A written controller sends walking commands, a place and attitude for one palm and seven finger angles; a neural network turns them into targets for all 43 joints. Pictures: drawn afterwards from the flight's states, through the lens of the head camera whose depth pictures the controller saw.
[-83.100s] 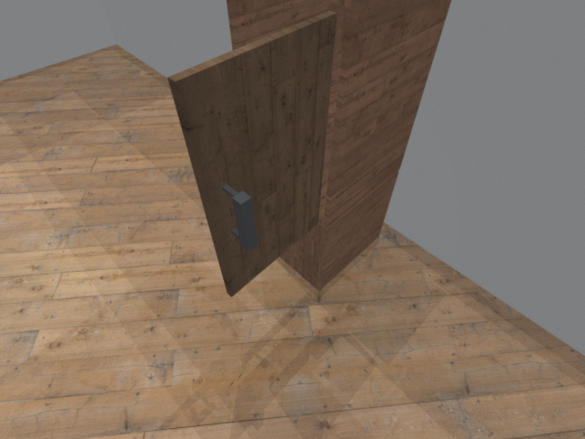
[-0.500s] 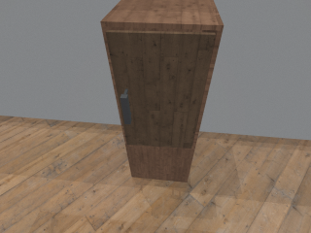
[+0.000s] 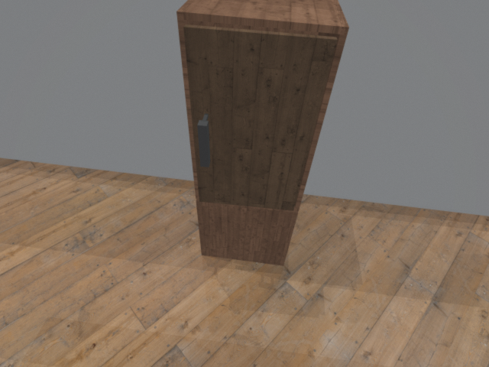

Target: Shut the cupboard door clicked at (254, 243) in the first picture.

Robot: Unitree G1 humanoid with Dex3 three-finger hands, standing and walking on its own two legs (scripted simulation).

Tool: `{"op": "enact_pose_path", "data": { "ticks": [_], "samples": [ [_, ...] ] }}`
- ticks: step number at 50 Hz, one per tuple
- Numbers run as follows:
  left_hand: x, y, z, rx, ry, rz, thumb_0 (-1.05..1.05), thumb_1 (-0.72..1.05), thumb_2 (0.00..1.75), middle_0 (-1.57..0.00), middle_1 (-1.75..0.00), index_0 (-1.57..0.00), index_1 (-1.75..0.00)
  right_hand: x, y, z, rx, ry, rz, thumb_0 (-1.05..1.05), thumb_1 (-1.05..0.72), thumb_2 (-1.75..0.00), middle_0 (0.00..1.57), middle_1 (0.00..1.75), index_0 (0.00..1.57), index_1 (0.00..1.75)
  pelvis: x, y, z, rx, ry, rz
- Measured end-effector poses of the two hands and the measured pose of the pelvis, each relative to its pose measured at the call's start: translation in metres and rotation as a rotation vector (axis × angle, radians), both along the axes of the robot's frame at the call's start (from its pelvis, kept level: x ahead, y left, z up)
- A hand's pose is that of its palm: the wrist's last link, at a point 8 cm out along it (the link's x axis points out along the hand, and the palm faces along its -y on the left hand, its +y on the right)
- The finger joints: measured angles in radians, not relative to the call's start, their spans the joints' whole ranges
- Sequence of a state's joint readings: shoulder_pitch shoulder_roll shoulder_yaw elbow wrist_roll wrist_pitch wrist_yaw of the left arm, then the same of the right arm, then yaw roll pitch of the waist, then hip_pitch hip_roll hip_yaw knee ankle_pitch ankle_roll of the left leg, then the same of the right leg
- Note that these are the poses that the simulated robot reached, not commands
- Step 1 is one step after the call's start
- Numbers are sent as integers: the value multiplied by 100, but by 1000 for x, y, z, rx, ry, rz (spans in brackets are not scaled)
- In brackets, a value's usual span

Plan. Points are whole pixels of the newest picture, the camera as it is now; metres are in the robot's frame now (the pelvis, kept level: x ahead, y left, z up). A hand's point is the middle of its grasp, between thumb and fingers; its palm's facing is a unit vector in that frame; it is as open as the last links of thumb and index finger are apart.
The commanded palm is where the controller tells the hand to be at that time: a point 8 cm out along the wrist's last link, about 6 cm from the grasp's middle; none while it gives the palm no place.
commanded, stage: come to a stop and stand still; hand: left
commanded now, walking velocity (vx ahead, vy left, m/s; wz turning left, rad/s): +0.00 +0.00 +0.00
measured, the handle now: (205, 140) +0.71 +0.16 -0.04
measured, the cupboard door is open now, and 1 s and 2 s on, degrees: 2 2 2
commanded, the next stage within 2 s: look again from close up in 0.38 s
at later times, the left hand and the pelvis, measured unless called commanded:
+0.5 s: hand out of the picture -0.03 +0.16 -0.17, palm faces +0.04 -0.99 -0.16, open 7.4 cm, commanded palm none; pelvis -0.02 +0.00 +0.01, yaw +1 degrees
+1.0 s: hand out of the picture +0.02 +0.16 -0.16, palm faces +0.03 -0.98 -0.19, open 7.3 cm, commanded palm none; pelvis +0.02 -0.01 +0.01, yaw +0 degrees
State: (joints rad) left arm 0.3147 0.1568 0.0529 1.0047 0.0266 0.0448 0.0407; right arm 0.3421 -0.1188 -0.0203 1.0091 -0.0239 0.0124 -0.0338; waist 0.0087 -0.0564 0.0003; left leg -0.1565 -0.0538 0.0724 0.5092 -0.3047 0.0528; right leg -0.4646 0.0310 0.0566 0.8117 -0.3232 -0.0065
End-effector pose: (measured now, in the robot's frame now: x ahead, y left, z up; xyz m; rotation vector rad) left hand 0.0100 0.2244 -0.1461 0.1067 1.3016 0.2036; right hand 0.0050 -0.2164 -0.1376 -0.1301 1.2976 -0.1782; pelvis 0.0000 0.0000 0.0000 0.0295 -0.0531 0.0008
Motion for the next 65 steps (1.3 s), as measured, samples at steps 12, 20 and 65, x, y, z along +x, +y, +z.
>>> {"op": "enact_pose_path", "data": {
  "ticks": [12, 20, 65],
  "samples": [
    [-15, 1, 14, 21, 6, -56, 1, 92, 90, -20, -30, -19, -29, -62, 17, -8, 75, 127, -15, 1, -90, -90, 21, 30, 20, 30, -25, -1, 5, -18, 24, 10],
    [-42, -11, 8, -19, 81, -39, 1, 92, 90, -20, -30, -20, -30, -71, 3, -3, 37, 164, -10, 1, -91, -90, 20, 30, 20, 30, -25, -2, 6, -20, 38, 10],
    [33, -25, 4, -26, 98, -25, 1, 91, 90, -20, -30, -20, -29, 26, -16, -12, 31, 148, 8, 1, -91, -90, 20, 30, 20, 30, 65, -15, -2, -28, 62, 2]
  ]
}}
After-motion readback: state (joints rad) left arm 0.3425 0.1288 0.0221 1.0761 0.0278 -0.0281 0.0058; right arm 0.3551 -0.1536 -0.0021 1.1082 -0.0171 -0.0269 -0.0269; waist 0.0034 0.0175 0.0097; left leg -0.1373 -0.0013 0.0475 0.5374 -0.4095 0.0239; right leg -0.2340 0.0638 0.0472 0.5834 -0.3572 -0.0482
